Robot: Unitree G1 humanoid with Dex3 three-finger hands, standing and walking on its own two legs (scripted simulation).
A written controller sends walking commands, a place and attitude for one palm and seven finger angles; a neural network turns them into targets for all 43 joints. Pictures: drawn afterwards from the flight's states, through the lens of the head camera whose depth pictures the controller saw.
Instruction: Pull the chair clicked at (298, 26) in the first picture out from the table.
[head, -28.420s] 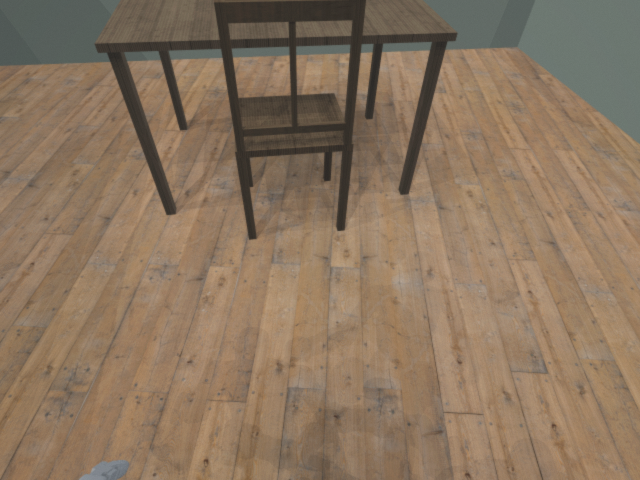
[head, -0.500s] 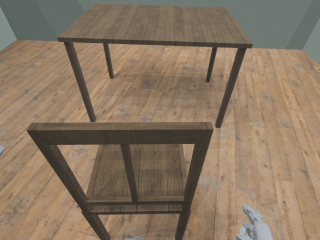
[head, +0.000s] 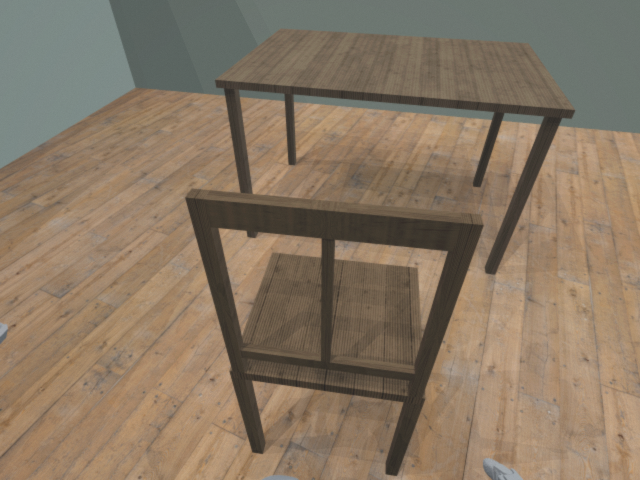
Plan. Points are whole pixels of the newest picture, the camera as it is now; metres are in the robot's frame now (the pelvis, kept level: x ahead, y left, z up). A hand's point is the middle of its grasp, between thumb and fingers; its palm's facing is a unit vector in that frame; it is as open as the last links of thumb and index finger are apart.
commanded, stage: stop stepping back and stand still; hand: left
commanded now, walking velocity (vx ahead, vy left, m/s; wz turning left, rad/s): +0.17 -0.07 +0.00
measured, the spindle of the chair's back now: (327, 305) +0.43 +0.05 -0.05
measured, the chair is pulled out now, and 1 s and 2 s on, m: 0.71 0.71 0.71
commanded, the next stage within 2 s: let the arm hang, fingers relaxed in 0.98 s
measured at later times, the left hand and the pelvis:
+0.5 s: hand out of the picture +0.09 +0.29 +0.18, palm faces +0.50 -0.72 -0.49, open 7.4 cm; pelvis -0.10 +0.00 +0.02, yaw -3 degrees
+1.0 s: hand out of the picture +0.10 +0.30 +0.16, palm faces +0.38 -0.76 -0.52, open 7.4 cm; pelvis -0.10 +0.02 +0.02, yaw -3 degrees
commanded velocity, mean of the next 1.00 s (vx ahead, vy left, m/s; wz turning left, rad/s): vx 0.12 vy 0.00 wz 0.00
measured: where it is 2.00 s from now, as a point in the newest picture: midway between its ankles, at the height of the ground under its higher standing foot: outside the picture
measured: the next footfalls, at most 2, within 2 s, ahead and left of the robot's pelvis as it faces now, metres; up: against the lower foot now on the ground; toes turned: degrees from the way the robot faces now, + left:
left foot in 0.06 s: +0.01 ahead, +0.11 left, +0.00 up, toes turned -3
right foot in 0.36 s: -0.07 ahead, -0.10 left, +0.00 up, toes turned -2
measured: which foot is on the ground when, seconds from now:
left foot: up 0.00-0.04, down 0.06-0.34, up 0.36-0.62, down 0.64-1.00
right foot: down 0.00-0.08, up 0.10-0.34, down 0.36-1.00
